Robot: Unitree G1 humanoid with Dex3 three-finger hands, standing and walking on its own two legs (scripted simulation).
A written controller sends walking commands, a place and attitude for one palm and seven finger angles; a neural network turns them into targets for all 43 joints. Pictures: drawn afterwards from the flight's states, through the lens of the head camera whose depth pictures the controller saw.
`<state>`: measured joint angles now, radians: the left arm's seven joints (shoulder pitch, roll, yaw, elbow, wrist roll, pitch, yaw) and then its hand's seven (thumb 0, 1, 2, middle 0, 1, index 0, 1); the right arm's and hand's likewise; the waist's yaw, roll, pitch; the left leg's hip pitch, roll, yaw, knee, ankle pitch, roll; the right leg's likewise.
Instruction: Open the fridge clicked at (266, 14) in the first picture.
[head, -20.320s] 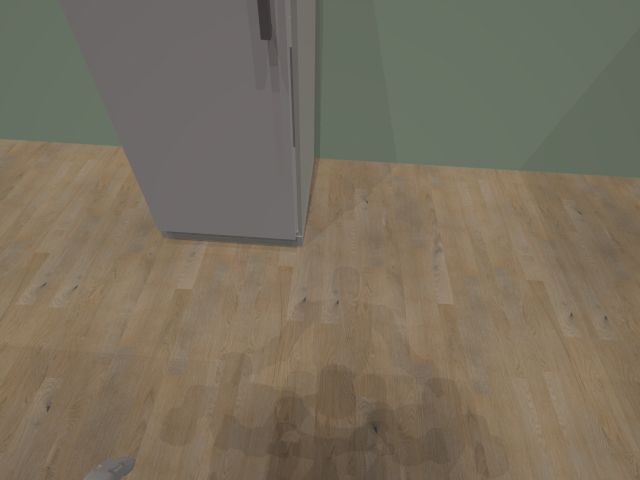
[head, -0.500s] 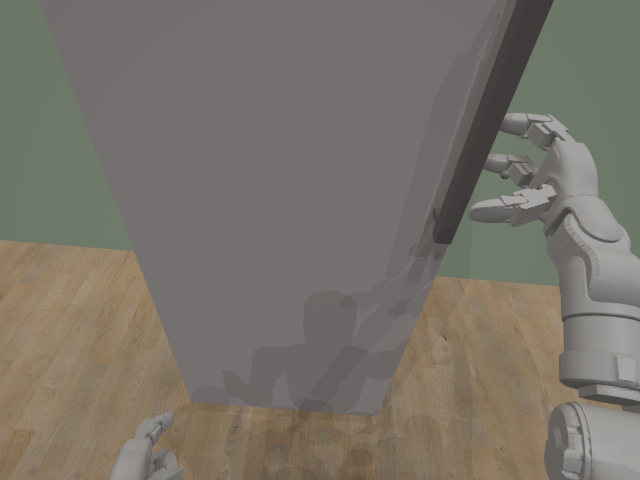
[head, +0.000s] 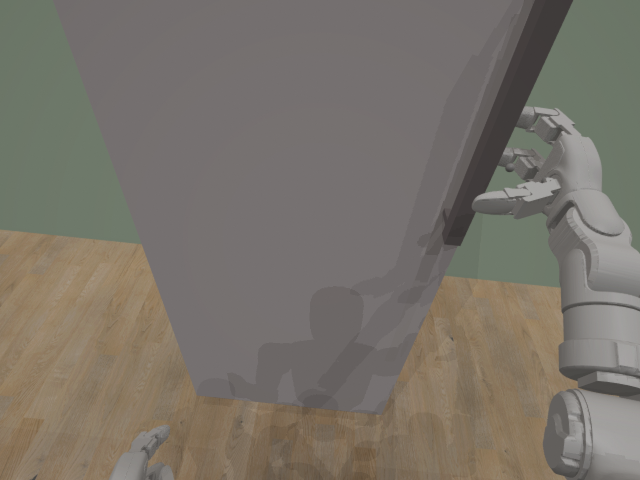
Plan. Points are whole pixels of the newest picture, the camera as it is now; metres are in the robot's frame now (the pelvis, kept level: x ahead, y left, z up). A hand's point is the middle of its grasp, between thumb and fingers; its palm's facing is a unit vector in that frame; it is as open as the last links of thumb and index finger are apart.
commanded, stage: slide the fingers in behind the handle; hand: right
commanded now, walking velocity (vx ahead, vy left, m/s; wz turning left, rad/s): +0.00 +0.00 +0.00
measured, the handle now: (491, 124) +0.46 -0.15 +0.27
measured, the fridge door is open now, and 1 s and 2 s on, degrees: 0 0 0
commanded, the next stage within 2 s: grip the handle and tug to test in 1.68 s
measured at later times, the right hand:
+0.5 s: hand (500, 176) +0.39 -0.16 +0.24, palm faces +0.04 +1.00 -0.01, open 14.0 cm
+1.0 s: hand (481, 172) +0.40 -0.14 +0.24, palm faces +0.03 +1.00 +0.00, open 14.0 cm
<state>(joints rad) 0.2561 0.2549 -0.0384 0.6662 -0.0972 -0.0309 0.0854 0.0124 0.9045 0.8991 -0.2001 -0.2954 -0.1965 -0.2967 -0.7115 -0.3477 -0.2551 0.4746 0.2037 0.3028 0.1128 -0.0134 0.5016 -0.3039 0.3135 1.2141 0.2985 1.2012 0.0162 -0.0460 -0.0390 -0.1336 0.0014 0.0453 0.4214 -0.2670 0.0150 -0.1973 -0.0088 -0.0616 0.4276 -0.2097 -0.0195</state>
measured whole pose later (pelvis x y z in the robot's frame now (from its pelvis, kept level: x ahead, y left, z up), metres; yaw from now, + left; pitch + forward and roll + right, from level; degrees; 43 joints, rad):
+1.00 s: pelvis +0.00 +0.00 +0.00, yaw +0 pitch -2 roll +0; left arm 0.22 0.25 -0.04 0.66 -0.09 0.01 0.07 0.01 0.91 0.90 -0.20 -0.30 -0.20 -0.30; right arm -0.63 -0.25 -0.20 0.27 0.20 0.41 0.02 -0.01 0.50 -0.30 0.30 1.20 0.30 1.20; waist 0.01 -0.04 -0.04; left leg -0.10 0.00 0.04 0.40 -0.26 0.02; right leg -0.16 -0.01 -0.07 0.41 -0.21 -0.02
